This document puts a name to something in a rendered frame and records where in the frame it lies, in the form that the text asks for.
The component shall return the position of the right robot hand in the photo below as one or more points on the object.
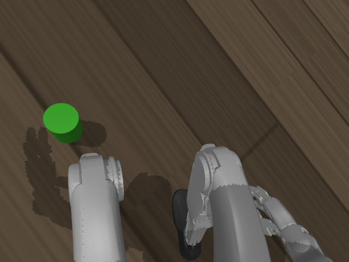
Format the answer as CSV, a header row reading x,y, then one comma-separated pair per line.
x,y
274,209

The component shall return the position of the right robot arm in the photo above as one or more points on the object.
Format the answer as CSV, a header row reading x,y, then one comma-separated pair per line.
x,y
301,246

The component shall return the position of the right robot foot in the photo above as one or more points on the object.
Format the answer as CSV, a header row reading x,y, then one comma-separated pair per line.
x,y
180,212

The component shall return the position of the can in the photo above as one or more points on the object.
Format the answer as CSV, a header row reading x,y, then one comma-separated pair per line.
x,y
63,121

